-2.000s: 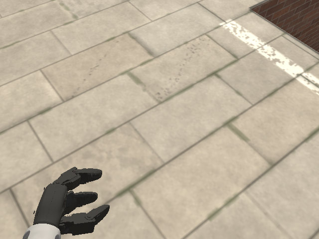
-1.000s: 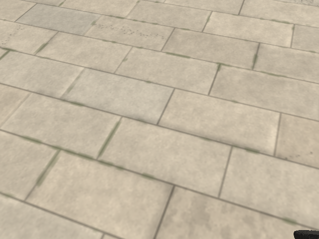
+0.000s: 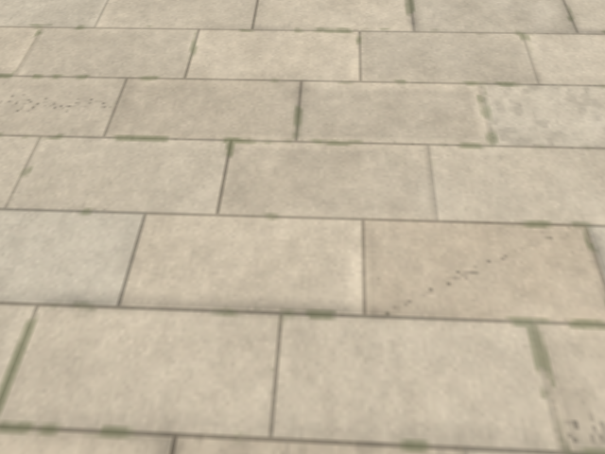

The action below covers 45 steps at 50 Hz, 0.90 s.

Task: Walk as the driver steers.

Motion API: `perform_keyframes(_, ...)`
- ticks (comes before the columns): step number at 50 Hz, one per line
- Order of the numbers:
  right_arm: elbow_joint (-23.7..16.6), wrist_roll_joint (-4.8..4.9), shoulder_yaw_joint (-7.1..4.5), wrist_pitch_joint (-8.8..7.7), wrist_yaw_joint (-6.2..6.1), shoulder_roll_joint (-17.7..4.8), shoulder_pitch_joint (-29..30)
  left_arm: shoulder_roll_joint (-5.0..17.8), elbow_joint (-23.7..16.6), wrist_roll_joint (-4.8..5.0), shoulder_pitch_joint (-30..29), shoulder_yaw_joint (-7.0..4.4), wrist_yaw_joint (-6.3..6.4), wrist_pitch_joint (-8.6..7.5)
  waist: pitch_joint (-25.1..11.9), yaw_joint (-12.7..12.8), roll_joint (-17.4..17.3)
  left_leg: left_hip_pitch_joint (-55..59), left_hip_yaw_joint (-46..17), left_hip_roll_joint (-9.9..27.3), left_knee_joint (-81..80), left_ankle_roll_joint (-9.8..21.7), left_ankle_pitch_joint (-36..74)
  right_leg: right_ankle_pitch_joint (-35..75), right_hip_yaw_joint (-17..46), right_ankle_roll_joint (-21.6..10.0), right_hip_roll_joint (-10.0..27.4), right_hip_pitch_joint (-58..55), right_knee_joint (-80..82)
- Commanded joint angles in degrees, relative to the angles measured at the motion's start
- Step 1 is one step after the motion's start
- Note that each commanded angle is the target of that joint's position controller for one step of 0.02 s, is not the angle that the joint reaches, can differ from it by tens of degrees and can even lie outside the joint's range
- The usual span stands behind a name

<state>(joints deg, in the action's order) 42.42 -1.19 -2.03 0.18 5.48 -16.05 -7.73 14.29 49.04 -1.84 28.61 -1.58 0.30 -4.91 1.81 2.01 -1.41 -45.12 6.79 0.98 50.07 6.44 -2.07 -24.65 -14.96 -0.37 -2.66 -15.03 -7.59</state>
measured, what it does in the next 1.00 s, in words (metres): walks ahead, turning left: left foot, then right foot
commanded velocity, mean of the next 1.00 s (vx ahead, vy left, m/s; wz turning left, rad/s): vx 0.97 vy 0.00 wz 0.31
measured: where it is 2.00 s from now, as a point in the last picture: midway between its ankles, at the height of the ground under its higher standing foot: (221, 142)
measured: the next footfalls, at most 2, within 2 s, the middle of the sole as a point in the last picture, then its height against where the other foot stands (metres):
left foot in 0.10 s outside the picture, level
right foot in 0.52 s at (332, 339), level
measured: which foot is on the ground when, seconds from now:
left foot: up 0.00-0.08, down 0.10-0.54, up 0.56-0.94, down 0.96-1.00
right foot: down 0.00-0.10, up 0.12-0.50, down 0.52-0.94, up 0.96-1.00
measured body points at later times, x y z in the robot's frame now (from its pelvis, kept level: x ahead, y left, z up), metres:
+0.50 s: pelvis +0.45 +0.04 +0.00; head +0.49 +0.06 +0.45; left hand +0.62 +0.33 -0.05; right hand +0.53 -0.26 -0.11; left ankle +0.21 +0.02 -0.71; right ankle +0.69 -0.02 -0.70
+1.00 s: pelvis +0.89 +0.22 +0.00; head +0.93 +0.24 +0.45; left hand +0.72 +0.44 -0.13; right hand +1.22 +0.12 -0.05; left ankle +0.96 +0.36 -0.72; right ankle +0.71 +0.01 -0.65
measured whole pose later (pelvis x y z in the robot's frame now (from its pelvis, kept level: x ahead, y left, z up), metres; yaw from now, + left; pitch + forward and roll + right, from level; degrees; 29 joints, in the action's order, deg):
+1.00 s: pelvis +0.89 +0.22 +0.00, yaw +16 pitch +3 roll +0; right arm 37.0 -4.1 1.9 -6.0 0.7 -14.0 3.4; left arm 15.2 53.5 0.8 31.7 -2.6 -0.7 -4.5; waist 1.4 7.2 0.3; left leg -30.4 1.4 1.4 35.9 1.5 -9.1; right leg -26.3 6.1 -4.7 -1.5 3.5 -49.8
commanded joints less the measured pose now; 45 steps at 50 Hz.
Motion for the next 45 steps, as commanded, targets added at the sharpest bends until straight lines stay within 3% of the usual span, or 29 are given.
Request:
perform_keyframes(1, -5.49, 0.62, 0.28, -0.52, -0.41, -2.88, 4.45, 10.59, -2.54, 0.03, -2.86, -1.84, 1.67, -0.72, 3.17, -4.04, 7.96, 12.34, 6.77, -5.08, -5.38, 3.9, -2.01, 86.52, -1.97, 0.79, 15.18, 7.77, -6.29)
perform_keyframes(3, -1.59, 1.01, -1.28, -0.23, -1.42, -6.97, -10.7, 14.37, -3.52, -0.94, -7.04, -3.03, 2.71, 1.11, -5.36, -12.43, 10.87, 26.69, 5.51, -8.09, -4.72, 6.29, -9.35, 99.38, -0.96, 0.31, 17.4, 6.77, -25.48)
perform_keyframes(4, 1.94, 0.89, -2.96, -0.32, -2.21, -10.24, -22.1, 15.53, -4.72, -1.28, -9.95, -3.45, 2.54, 1.97, -10.06, -17.43, 9.66, 39.13, 2.36, -9.01, -6.28, 8.26, -15.52, 94.46, 0.75, -1.07, 17.75, 12.65, -41.19)
perform_keyframes(5, 3.98, 0.68, -4.67, -0.55, -3.36, -12.56, -28.34, 14.31, -5.1, -0.72, -12.37, -3.35, 1.58, 2.09, -10.68, -20.16, 3.88, 50.67, -4.38, -7.05, -14.61, 10.82, -15.98, 64.5, 0.61, -1.77, 12.1, 23.67, -63.32)
perform_keyframes(6, 3.93, 1.75, -5.41, -0.02, -4.25, -14.81, -22.33, 3.65, -7.52, -1.35, -16.27, -0.46, 0.19, 0.88, -4.21, -13.69, -10.48, 53.29, -21.2, 1.72, -16.0, 12.58, -17.48, 1.9, 4.25, -1.3, 0.65, 44.85, -83.24)
perform_keyframes(7, 1.39, 0.32, -5.85, 0.31, -4.04, -18.41, -17.34, 4.51, -14.55, 0.24, -14.3, -0.09, -0.46, -0.62, -10.86, -7.76, -12.13, 62.7, -50.62, 9.89, -28.15, 23.06, -25.17, -1.27, 17.55, 0.4, -2.35, 62.39, -91.18)
perform_keyframes(8, 0.84, 0.3, -5.77, 0.0, -4.29, -15.56, -17.76, 7.73, -14.66, -0.56, -16.7, 0.01, -0.51, -2.07, -8.31, -8.83, -1.0, 60.03, -54.66, 12.58, -36.21, 20.71, -31.28, 2.35, 21.72, -0.54, 1.95, 64.99, -86.24)
perform_keyframes(9, 2.05, 0.14, -4.95, -0.44, -4.68, -12.1, -17.33, 8.65, -14.43, -0.24, -16.64, 0.0, -0.63, -2.68, -1.6, -5.66, 4.31, 51.1, -51.3, 11.61, -38.75, 18.29, -29.53, 5.1, 21.57, -0.5, 4.27, 62.97, -79.47)
perform_keyframes(10, 2.38, -0.12, -4.4, -1.26, -4.94, -10.53, -15.25, 8.23, -14.19, -1.08, -17.47, 0.25, -0.38, -2.23, 1.98, -2.82, 7.67, 43.59, -45.85, 9.05, -38.95, 16.28, -23.89, 4.95, 21.24, 0.26, 6.4, 59.8, -74.27)
perform_keyframes(11, 1.7, -0.12, -4.03, -2.29, -5.49, -10.47, -13.33, 7.98, -13.65, -2.28, -16.45, 0.59, -0.35, -1.03, 3.14, -0.84, 7.99, 38.36, -40.78, 6.22, -38.65, 15.32, -19.36, 4.38, 21.15, 1.39, 7.62, 56.77, -71.2)
perform_keyframes(13, 1.59, 0.61, -3.26, -3.95, -5.47, -9.72, -12.38, 7.27, -13.95, -3.06, -16.51, 1.06, -0.7, 1.41, 4.81, 1.01, 6.69, 29.14, -34.37, 2.39, -40.32, 14.22, -15.68, 3.73, 19.31, 3.49, 9.82, 52.84, -63.47)
perform_keyframes(16, 1.58, 0.88, -3.56, -5.0, -5.17, -10.57, -13.8, 5.94, -18.75, -1.9, -27.94, 2.09, -1.67, 1.88, 7.6, -2.42, 3.83, 22.39, -28.93, -1.85, -43.07, 12.16, -6.19, 15.61, 15.2, 5.07, 9.79, 49.45, -46.77)
perform_keyframes(18, 2.64, 1.46, -3.7, -5.15, -4.88, -10.39, -16.25, 4.04, -19.76, -0.94, -31.58, 2.88, -2.24, 1.58, 6.08, -5.41, 1.32, 25.77, -25.47, -3.14, -42.17, 9.33, 5.24, 26.56, 13.09, 3.8, 8.01, 45.85, -35.09)
perform_keyframes(20, 4.15, 1.86, -3.58, -5.59, -4.7, -10.22, -19.21, 3.84, -19.87, -0.48, -33.15, 2.91, -2.32, 1.09, 3.53, -7.91, 0.07, 32.08, -25.07, -1.05, -42.06, 7.57, 16.55, 34.01, 11.7, 1.72, 6.06, 42.34, -28.86)
perform_keyframes(22, 5.16, 1.59, -3.6, -5.87, -5.13, -11.07, -19.54, 5.26, -19.79, -0.48, -33.34, 2.3, -2.01, 0.67, 1.59, -8.11, -0.99, 40.28, -24.19, 0.88, -39.02, 6.12, 27.85, 33.5, 11.53, -0.39, 4.29, 40.42, -24.11)
perform_keyframes(24, 5.57, 0.78, -4.09, -5.98, -5.77, -14.07, -18.72, 9.24, -17.71, -0.56, -26.09, 0.49, -1.14, 0.36, -4.32, -4.01, -3.23, 48.08, -24.11, 2.94, -28.38, 3.87, 46.42, 25.33, 11.69, -2.2, 0.56, 33.12, -23.07)
perform_keyframes(25, 5.57, -0.25, -4.43, -5.82, -5.84, -15.77, -16.88, 11.93, -15.26, 0.22, -17.23, -0.88, -0.39, 0.25, -9.17, 1.22, -4.33, 48.53, -23.7, 3.46, -18.15, 2.84, 49.92, 20.0, 12.52, -3.14, 0.17, 25.08, -23.67)
perform_keyframes(26, 5.02, -1.04, -4.36, -5.68, -5.77, -15.35, -12.39, 13.84, -11.64, 0.61, -4.38, -2.1, 0.72, 0.46, -13.44, 9.12, -3.74, 41.84, -21.73, 1.58, -3.78, 2.17, 44.47, 17.22, 13.24, -3.89, 2.84, 12.35, -23.56)
perform_keyframes(27, 3.55, -1.67, -2.76, -6.19, -5.96, -8.66, -10.88, 17.43, -8.92, -0.64, 7.54, -3.41, 1.96, 0.53, -19.25, 12.61, 4.37, 30.45, -18.34, -2.34, 19.0, 1.93, 17.96, -1.83, 24.94, -4.73, 12.99, -0.09, -26.02)
perform_keyframes(28, 1.24, 2.39, -0.79, -6.62, -4.9, -1.81, -21.17, 21.1, -8.44, -1.91, 2.02, -4.32, 0.82, 0.48, -24.87, 1.88, 27.5, 12.39, -16.12, -11.99, 34.17, -0.94, -22.1, -11.57, 63.72, -12.33, 26.41, -8.77, -10.36)
perform_keyframes(29, 2.75, 0.67, -0.52, -6.17, -5.57, -6.26, -17.45, 15.18, -10.08, -1.19, -5.63, -4.09, -0.46, 0.73, -16.22, 1.89, 14.06, 5.15, -16.15, -6.01, 34.78, 0.46, -17.91, -18.32, 64.12, -13.23, 24.01, -2.63, -7.01)
perform_keyframes(30, 2.29, 0.17, -0.79, -5.77, -5.09, -7.72, -11.48, 10.64, -10.01, -0.65, -8.83, -3.22, -0.89, 0.46, -10.04, 1.86, 5.12, 5.17, -15.54, -3.22, 32.32, 0.23, -13.12, -13.76, 53.75, -13.21, 22.36, 5.31, -7.54)
perform_keyframes(31, 1.16, -0.36, -0.5, -5.59, -4.57, -7.33, -7.66, 8.06, -8.4, -1.03, -8.75, -2.69, -1.11, 0.29, -5.59, 1.35, -0.24, 6.05, -14.71, -1.76, 29.14, 0.25, -12.45, -6.76, 47.22, -12.49, 20.02, 12.42, -6.74)
perform_keyframes(33, -0.96, -1.51, 0.4, -4.64, -3.23, -4.64, -5.06, 5.79, -4.57, -1.1, -6.06, -1.63, -0.92, -0.49, -1.62, -1.0, 2.34, 6.78, -15.61, -0.03, 24.89, -0.01, -13.57, -1.33, 38.73, -10.87, 16.51, 19.96, -4.87)
perform_keyframes(36, -4.44, -2.83, 1.76, -4.07, -2.56, -3.13, 0.24, 6.55, -1.16, 1.11, -2.54, -1.54, -1.11, -1.54, 3.33, -2.88, 4.87, 1.36, -11.9, 3.56, 16.81, -2.02, -13.53, 4.17, 35.13, -12.17, 14.3, 23.59, 0.17)
perform_keyframes(39, -8.88, -2.32, 3.32, -5.09, -1.56, -3.17, 10.13, 8.27, -1.31, 1.31, -2.85, -2.27, -1.04, -1.99, 6.72, -2.14, 3.54, 6.62, -8.13, 4.42, -2.43, -4.8, -1.99, 14.96, 28.55, -12.17, 10.52, 30.48, 4.9)
perform_keyframes(41, -9.22, -1.26, 4.09, -5.37, -0.83, -1.96, 12.99, 10.75, -0.91, 2.31, -2.06, -3.05, -1.15, -2.28, 5.72, -1.29, 3.89, 19.88, -4.49, 1.48, -11.47, -5.08, 5.41, 26.2, 25.71, -11.21, 9.77, 35.21, 7.72)
perform_keyframes(43, -9.07, -0.96, 3.58, -5.19, -1.62, -3.47, 14.01, 11.85, 0.06, 2.8, 0.03, -3.24, -1.44, -2.18, 4.29, -0.51, 3.54, 22.84, -3.68, -0.03, -14.66, -4.58, 7.6, 36.65, 25.3, -10.55, 10.55, 28.88, 5.98)
perform_keyframes(45, -8.17, -1.4, 2.37, -5.5, -3.0, -6.05, 10.66, 13.2, 0.97, 2.34, 1.32, -3.41, -1.21, -1.85, -0.62, -2.13, 5.07, 28.28, -4.42, -2.19, -18.09, -3.45, 2.28, 53.97, 24.82, -8.8, 10.93, 20.63, -4.61)
Keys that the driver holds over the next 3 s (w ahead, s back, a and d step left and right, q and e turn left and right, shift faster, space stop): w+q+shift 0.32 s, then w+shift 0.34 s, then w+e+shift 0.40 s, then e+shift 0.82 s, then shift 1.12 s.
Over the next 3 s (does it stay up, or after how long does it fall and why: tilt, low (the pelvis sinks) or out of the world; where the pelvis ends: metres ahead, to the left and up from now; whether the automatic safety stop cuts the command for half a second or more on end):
stays up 1.35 0.38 0.02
